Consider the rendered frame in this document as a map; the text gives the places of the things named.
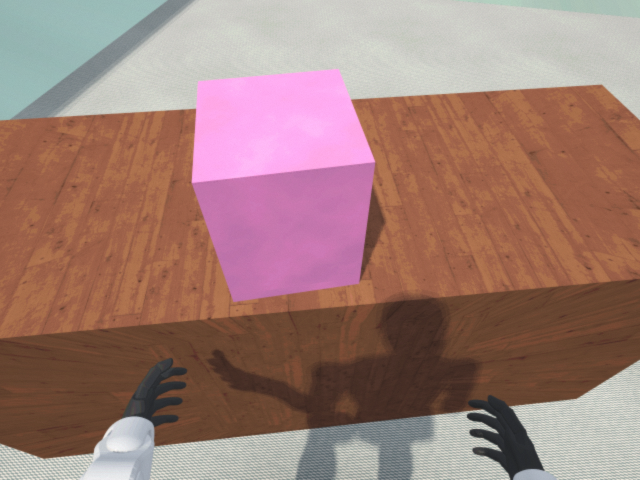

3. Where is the robot right hand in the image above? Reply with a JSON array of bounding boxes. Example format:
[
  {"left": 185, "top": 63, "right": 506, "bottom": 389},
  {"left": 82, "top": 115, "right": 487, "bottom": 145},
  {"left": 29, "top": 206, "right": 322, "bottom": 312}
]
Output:
[{"left": 467, "top": 395, "right": 545, "bottom": 480}]

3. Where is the left robot forearm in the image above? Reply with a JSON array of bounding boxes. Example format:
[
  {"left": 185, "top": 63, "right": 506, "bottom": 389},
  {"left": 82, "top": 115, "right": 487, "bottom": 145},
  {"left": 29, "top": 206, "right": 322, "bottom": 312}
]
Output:
[{"left": 79, "top": 416, "right": 154, "bottom": 480}]

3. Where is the robot left hand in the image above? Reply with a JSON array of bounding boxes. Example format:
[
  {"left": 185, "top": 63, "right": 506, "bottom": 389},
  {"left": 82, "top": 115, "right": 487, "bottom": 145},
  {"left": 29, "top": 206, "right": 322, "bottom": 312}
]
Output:
[{"left": 121, "top": 358, "right": 187, "bottom": 427}]

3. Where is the carton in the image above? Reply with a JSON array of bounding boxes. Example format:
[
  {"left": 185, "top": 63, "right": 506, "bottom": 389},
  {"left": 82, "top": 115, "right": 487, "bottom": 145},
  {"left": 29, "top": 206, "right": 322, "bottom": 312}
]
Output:
[{"left": 192, "top": 69, "right": 375, "bottom": 302}]

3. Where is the pedestal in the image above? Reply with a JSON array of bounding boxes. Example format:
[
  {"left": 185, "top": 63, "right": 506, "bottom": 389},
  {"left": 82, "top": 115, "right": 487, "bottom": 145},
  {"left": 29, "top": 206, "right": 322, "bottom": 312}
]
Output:
[{"left": 0, "top": 85, "right": 640, "bottom": 459}]

